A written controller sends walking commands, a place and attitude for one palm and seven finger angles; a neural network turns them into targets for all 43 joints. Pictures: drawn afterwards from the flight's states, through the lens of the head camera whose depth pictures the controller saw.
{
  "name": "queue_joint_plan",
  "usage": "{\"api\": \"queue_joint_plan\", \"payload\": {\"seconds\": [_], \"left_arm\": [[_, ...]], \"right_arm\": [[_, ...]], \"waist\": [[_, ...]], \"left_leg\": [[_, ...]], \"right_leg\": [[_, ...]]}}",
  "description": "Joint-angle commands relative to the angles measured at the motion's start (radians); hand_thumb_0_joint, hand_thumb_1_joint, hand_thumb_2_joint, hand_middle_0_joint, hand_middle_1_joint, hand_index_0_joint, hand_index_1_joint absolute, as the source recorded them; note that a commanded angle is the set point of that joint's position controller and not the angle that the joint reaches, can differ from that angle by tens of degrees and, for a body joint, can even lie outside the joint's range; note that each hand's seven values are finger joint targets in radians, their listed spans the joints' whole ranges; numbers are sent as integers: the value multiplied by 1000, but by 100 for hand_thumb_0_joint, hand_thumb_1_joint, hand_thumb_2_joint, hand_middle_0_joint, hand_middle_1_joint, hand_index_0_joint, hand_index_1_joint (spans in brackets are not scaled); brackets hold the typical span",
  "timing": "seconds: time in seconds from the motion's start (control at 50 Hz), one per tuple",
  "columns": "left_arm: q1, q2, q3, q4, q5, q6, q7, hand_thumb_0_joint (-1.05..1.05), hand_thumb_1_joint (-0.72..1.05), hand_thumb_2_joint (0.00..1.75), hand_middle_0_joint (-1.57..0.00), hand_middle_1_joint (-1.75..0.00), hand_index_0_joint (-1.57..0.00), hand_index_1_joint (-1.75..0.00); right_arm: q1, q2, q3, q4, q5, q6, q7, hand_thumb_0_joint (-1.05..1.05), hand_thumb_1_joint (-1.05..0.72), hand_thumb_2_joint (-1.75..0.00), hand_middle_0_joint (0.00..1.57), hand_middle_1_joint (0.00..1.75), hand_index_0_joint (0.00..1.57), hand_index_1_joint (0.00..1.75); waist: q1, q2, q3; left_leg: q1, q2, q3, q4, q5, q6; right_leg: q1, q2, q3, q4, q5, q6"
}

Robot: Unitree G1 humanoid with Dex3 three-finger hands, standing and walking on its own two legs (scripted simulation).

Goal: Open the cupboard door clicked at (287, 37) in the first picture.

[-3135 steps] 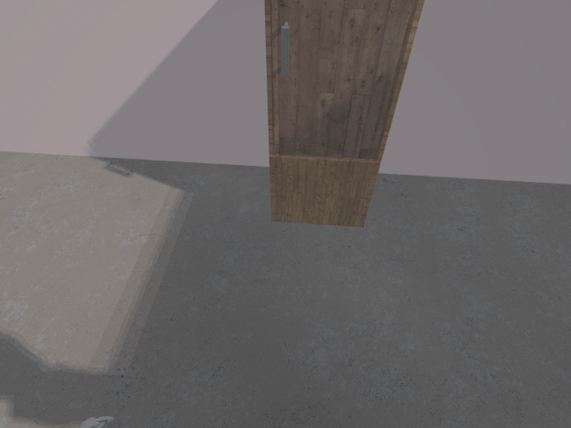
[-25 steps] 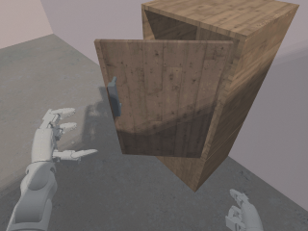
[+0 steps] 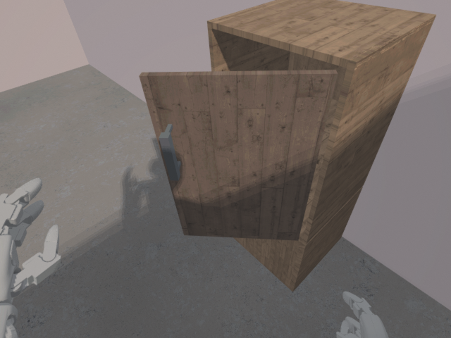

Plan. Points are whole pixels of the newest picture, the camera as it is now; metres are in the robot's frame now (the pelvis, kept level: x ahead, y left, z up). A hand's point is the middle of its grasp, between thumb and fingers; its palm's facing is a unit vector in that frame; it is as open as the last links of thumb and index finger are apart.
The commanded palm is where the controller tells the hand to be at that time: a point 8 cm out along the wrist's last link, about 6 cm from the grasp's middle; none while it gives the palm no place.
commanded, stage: draw the hand back to the body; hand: left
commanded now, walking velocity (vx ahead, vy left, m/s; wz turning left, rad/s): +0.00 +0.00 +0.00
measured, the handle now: (172, 152) +0.51 +0.19 +0.06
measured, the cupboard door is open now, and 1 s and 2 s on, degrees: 43 43 43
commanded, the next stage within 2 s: step back with the hand held close in 0.32 s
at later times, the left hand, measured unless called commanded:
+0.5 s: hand (52, 243) +0.19 +0.27 +0.16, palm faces +0.44 -0.80 -0.41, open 7.4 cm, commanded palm +0.14 +0.30 +0.17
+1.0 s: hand (14, 270) +0.15 +0.29 +0.15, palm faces +0.37 -0.79 -0.50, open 7.4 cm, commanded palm +0.09 +0.33 +0.17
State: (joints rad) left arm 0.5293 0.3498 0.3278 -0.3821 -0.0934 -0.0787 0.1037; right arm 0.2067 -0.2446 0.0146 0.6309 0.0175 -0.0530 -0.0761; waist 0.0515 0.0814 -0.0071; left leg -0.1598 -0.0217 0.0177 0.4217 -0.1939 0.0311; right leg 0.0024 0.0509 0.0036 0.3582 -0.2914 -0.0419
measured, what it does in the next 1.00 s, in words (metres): shifts its weight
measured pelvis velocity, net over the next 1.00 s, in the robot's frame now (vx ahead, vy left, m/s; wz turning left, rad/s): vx -0.06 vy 0.04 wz -0.03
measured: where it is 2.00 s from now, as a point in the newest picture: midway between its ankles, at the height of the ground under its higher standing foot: outside the picture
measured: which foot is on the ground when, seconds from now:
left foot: down 0.00-1.00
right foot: down 0.00-1.00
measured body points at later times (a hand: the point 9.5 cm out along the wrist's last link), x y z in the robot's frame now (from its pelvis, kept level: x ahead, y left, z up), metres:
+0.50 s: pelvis +0.00 +0.00 +0.00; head -0.02 -0.02 +0.45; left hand +0.16 +0.31 +0.18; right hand +0.19 -0.22 -0.09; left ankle +0.03 +0.10 -0.74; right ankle -0.06 -0.09 -0.74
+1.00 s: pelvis -0.06 +0.04 -0.01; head -0.05 +0.03 +0.44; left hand +0.13 +0.33 +0.18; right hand +0.10 -0.22 -0.09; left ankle +0.03 +0.10 -0.74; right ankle -0.06 -0.09 -0.74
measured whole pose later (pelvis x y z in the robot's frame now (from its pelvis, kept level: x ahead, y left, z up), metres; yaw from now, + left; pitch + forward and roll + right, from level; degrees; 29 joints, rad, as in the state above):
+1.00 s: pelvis -0.06 +0.04 -0.01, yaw -2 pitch +0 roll -2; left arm 0.56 0.43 0.40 -0.46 -0.06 -0.15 0.14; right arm 0.22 -0.24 -0.01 0.54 0.02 0.02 -0.09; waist -0.01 0.05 0.00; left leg -0.36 -0.03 0.06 0.49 -0.14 0.08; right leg -0.23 0.04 0.03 0.49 -0.26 0.01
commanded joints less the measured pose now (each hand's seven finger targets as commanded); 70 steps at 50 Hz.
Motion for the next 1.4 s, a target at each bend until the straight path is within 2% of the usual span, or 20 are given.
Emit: {"api": "queue_joint_plan", "payload": {"seconds": [0.0,0.4,0.42,0.44,0.46,0.52,0.66,0.72,0.8,0.92,1.0,1.08,1.14,1.18,1.2,1.26,1.28,1.3,1.34,1.38], "left_arm": [[-136,169,98,-185,3,-66,22,0,90,90,-20,-30,-20,-30],[-103,181,115,-216,6,-62,25,0,90,90,-20,-30,-20,-30],[-190,198,114,-251,10,-66,28,0,90,90,-20,-30,-20,-30],[-255,330,240,-281,19,-98,39,0,90,90,-20,-30,-20,-30],[-157,251,180,-187,23,-96,30,0,90,90,-20,-30,-20,-30],[-81,204,135,-159,31,-97,20,0,90,90,-20,-30,-20,-30],[-17,259,179,-226,25,-89,36,0,90,90,-20,-30,-20,-30],[17,281,208,-259,20,-95,44,0,90,90,-20,-30,-20,-30],[30,280,212,-289,19,-105,51,0,90,90,-20,-30,-20,-30],[10,246,202,-265,38,-136,61,0,90,90,-20,-30,-20,-30],[-19,240,206,-261,54,-154,63,0,90,90,-20,-30,-20,-30],[-29,265,217,-311,56,-166,70,0,90,90,-20,-30,-20,-30],[-47,237,180,-295,55,-165,80,0,90,90,-20,-30,-20,-30],[-83,254,186,-308,58,-170,95,0,90,90,-20,-30,-20,-30],[-90,238,166,-309,61,-170,97,0,90,90,-20,-30,-20,-30],[-110,272,195,-350,57,-183,95,0,90,90,-20,-30,-20,-30],[-100,298,225,-368,59,-190,94,0,90,90,-20,-30,-20,-30],[-84,280,248,-366,68,-198,94,0,90,90,-20,-30,-20,-30],[-101,300,272,-376,60,-205,85,0,90,90,-20,-30,-20,-30],[-36,273,254,-323,40,-200,80,0,90,90,-20,-30,-20,-30]], "right_arm": [[-150,-97,-36,-162,0,-64,-18,0,-90,-90,20,30,20,30],[-147,-90,-32,-166,-4,-60,-14,0,-90,-90,20,30,20,30],[-151,-93,-30,-163,-3,-63,-14,0,-90,-90,20,30,20,30],[-125,-116,-39,-186,6,-40,-13,0,-90,-90,20,30,20,30],[-124,-104,-36,-169,-2,-20,-14,0,-90,-90,20,30,20,30],[-113,-111,-49,-193,3,14,-8,0,-90,-90,20,30,20,30],[-112,-112,-60,-235,14,67,-12,0,-90,-90,20,30,20,30],[-112,-109,-60,-249,14,73,-14,0,-90,-90,20,30,20,30],[-105,-114,-62,-253,11,63,-14,0,-90,-90,20,30,20,30],[-98,-127,-65,-245,4,22,-22,0,-90,-90,20,30,20,30],[-91,-130,-72,-234,-1,-4,-26,0,-90,-90,20,30,20,30],[-77,-121,-75,-215,-8,-29,-19,0,-90,-90,20,30,20,30],[-57,-109,-77,-190,-12,-30,-14,0,-90,-90,20,30,20,30],[-40,-110,-81,-159,-17,-32,-12,0,-90,-90,20,30,20,30],[-30,-101,-76,-155,-14,-31,-12,0,-90,-90,20,30,20,30],[-66,-116,-69,-177,-13,-39,-25,0,-90,-90,20,30,20,30],[-95,-129,-68,-182,-19,-48,-32,0,-90,-90,20,30,20,30],[-104,-136,-67,-186,-28,-58,-34,0,-90,-90,20,30,20,30],[-90,-106,-83,-173,-40,-72,-13,0,-90,-90,20,30,20,30],[-99,-101,-91,-164,-32,-80,7,0,-90,-90,20,30,20,30]], "waist": [[-15,-48,2],[5,-5,-44],[-3,3,-51],[-28,-9,-15],[-34,-48,-28],[-37,-62,-90],[-39,-86,-161],[-35,-36,-178],[-38,14,-155],[-50,58,-52],[-48,57,-42],[-52,-9,-80],[-68,-136,-52],[-82,-166,-71],[-92,-174,-72],[-81,-35,-22],[-69,115,-16],[-59,251,-51],[-46,164,-113],[-37,99,-136]], "left_leg": [[140,34,-3,-29,120,15],[151,40,-12,-39,191,7],[158,39,-14,-36,188,7],[135,62,-45,12,167,31],[127,60,-49,29,181,34],[133,75,-34,37,274,30],[94,108,-39,38,416,24],[61,117,-49,28,417,22],[-7,132,-77,-9,304,17],[-292,169,-167,-169,-293,40],[-443,186,-205,-232,-461,49],[-319,132,-150,-122,-379,20],[-155,62,-83,105,-251,-14],[-28,30,-59,288,-160,-26],[-37,38,-72,286,-135,-21],[-91,117,-181,51,-210,5],[-201,206,-293,-157,-384,22],[-437,314,-445,-352,-626,68],[-462,336,-388,-368,-524,58],[-346,295,-274,-298,-410,48]], "right_leg": [[-211,-47,6,-97,193,36],[-153,-47,1,-75,246,26],[-162,-46,3,-77,244,26],[-256,-90,92,-104,317,44],[-246,-107,86,-91,361,49],[-228,-110,73,-52,445,69],[-202,-97,56,31,493,69],[-189,-90,57,58,438,57],[-200,-67,56,73,284,47],[-143,-30,50,115,19,40],[-61,-4,27,180,-38,34],[-189,-44,77,75,-115,9],[-434,-148,194,-81,-241,-39],[-564,-236,254,-121,-168,-79],[-543,-246,223,-81,-84,-73],[-537,-113,107,58,-108,1],[-445,-24,47,177,-177,38],[-205,65,9,446,-156,54],[-163,83,27,722,-219,34],[-225,65,7,662,-221,31]]}}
